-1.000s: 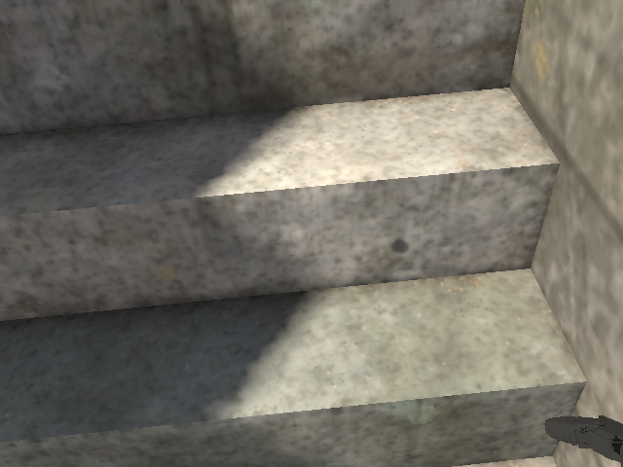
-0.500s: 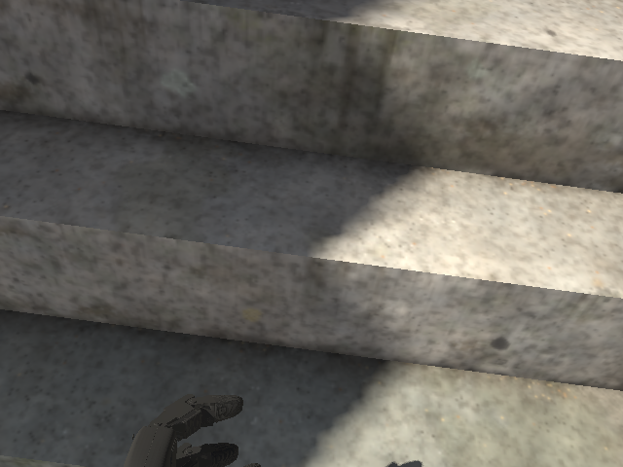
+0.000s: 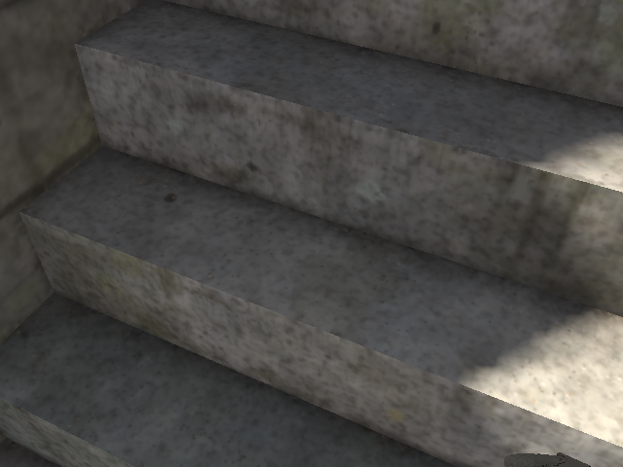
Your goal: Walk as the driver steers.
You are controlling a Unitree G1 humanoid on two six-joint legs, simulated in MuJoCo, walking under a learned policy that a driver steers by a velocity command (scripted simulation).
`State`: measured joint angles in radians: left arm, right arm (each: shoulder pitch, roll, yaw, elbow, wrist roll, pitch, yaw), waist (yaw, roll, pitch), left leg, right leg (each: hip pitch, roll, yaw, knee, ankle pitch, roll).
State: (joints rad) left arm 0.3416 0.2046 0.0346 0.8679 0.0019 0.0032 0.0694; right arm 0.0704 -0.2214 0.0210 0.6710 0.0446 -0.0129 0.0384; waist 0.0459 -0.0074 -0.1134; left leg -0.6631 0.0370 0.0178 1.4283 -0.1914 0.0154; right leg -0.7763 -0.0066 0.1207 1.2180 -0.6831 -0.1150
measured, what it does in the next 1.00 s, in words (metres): steps on the spot: left foot 0.24 m lower, then right foot 0.22 m higher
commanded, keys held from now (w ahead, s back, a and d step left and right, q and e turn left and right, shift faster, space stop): w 0.36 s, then no key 0.64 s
